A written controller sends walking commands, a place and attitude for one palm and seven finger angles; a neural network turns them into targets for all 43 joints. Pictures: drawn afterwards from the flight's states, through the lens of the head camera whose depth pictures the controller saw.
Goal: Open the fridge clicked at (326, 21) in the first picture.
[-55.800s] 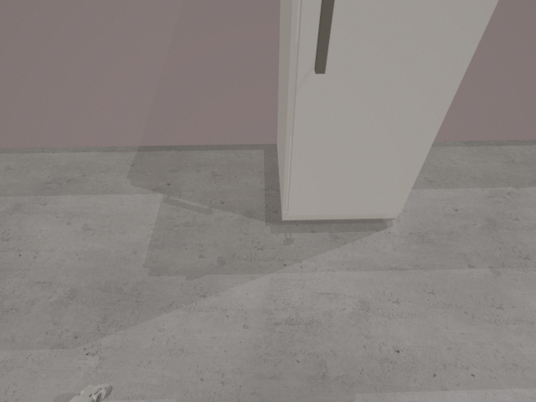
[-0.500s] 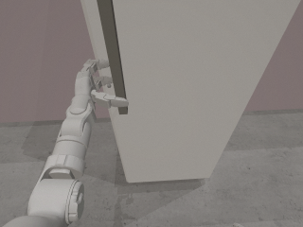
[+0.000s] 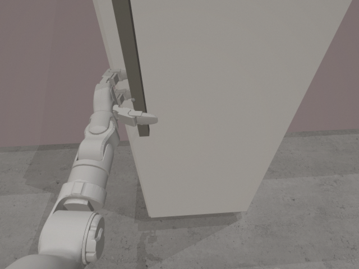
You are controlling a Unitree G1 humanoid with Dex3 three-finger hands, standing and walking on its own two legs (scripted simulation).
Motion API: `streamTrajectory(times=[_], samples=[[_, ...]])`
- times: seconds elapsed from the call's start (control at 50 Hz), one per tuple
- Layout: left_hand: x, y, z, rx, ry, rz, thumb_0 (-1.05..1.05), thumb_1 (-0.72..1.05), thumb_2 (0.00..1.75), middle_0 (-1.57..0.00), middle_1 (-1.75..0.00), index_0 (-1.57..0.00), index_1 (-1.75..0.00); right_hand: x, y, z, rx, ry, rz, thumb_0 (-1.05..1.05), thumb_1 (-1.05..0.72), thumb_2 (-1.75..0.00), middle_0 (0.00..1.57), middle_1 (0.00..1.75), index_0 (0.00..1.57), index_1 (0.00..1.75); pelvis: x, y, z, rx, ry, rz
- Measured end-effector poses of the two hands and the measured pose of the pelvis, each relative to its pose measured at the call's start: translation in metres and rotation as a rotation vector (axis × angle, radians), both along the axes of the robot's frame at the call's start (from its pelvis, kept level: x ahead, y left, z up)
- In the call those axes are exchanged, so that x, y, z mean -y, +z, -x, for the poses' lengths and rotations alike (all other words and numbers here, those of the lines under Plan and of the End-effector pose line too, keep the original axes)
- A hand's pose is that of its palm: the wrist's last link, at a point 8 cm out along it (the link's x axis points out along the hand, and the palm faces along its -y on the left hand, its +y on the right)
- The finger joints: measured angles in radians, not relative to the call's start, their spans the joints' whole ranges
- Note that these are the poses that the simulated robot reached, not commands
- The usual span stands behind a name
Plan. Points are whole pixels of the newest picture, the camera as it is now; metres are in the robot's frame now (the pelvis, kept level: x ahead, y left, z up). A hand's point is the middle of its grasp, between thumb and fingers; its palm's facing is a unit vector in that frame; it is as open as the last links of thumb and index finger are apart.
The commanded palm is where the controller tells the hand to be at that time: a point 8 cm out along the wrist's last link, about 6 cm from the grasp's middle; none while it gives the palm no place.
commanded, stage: slide the fingers in behind the handle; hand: left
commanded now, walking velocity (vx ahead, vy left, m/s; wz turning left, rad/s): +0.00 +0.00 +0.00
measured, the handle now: (132, 54) +0.49 +0.12 +0.26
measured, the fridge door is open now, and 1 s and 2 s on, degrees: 0 0 0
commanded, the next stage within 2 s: grip the handle and tug to test in 0.82 s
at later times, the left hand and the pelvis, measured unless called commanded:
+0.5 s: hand (140, 99) +0.44 +0.10 +0.18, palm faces +0.09 -1.00 +0.04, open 14.0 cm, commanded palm +0.41 +0.16 +0.18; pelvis -0.01 +0.01 +0.00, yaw +1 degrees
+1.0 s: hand (139, 98) +0.44 +0.10 +0.18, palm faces +0.09 -0.99 +0.04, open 13.9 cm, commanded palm +0.41 +0.16 +0.18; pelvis -0.01 +0.01 +0.00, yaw +0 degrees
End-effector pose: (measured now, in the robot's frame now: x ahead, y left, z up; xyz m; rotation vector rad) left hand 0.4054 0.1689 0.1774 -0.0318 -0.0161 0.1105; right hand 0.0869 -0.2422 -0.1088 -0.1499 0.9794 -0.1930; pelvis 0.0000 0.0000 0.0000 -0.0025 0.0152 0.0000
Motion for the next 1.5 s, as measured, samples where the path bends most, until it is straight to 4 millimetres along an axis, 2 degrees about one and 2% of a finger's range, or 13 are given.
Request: streamTrajectory(times=[0.12, 0.34, 0.68, 1.02, 1.2, 1.4, 1.5], samples=[[0.002, 0.001, 0.007, -0.009, -0.021, -0.001, -0.02, -0.50, 0.30, -0.29, -1.20, -0.29, -1.19, 0.004, 0.001, -0.004, 0.001, 0.005, 0.018, 0.01, -0.90, -0.89, 0.20, 0.30, 0.21, 0.30, -0.001, 0.000, 0.001, 0.013, 0.012, 0.004], [0.013, 0.001, 0.000, -0.037, -0.039, 0.020, -0.02, -0.50, 0.30, -0.29, -1.20, -0.29, -1.20, -0.002, 0.008, -0.020, 0.053, 0.030, 0.026, 0.01, -0.90, -0.89, 0.20, 0.30, 0.21, 0.30, -0.004, 0.000, 0.007, 0.003, 0.017, 0.005], [0.015, 0.001, -0.003, -0.022, -0.036, 0.006, -0.02, -0.50, 0.30, -0.29, -1.20, -0.30, -1.20, -0.011, -0.001, 0.001, -0.007, 0.007, 0.001, 0.01, -0.90, -0.89, 0.20, 0.30, 0.21, 0.30, -0.009, 0.000, 0.003, 0.002, 0.007, 0.006], [0.012, 0.000, -0.008, -0.027, -0.021, 0.015, -0.02, -0.48, 0.31, -0.30, -1.21, -0.30, -1.20, -0.007, 0.004, -0.003, 0.007, 0.006, 0.025, 0.01, -0.90, -0.89, 0.20, 0.30, 0.21, 0.30, -0.010, 0.000, 0.005, -0.004, 0.005, 0.007], [0.017, -0.003, -0.007, -0.046, -0.040, 0.008, -0.01, -0.22, 0.43, -0.32, -1.24, -0.33, -1.24, -0.009, 0.001, -0.004, 0.000, 0.014, 0.014, 0.01, -0.90, -0.89, 0.20, 0.30, 0.21, 0.30, -0.010, 0.000, 0.003, -0.003, 0.013, 0.008], [0.021, 0.001, -0.011, -0.019, -0.028, 0.004, -0.01, 0.22, 0.61, -0.37, -1.31, -0.37, -1.30, -0.009, 0.000, -0.004, 0.000, 0.009, 0.006, 0.01, -0.90, -0.89, 0.20, 0.30, 0.21, 0.30, -0.008, 0.000, 0.001, -0.009, 0.005, 0.005], [0.022, -0.003, -0.014, -0.055, -0.029, 0.000, 0.00, 0.45, 0.71, -0.40, -1.34, -0.40, -1.34, -0.007, -0.001, -0.002, -0.014, 0.008, 0.008, 0.01, -0.90, -0.89, 0.20, 0.30, 0.21, 0.30, -0.006, 0.000, 0.000, -0.010, 0.009, 0.005]])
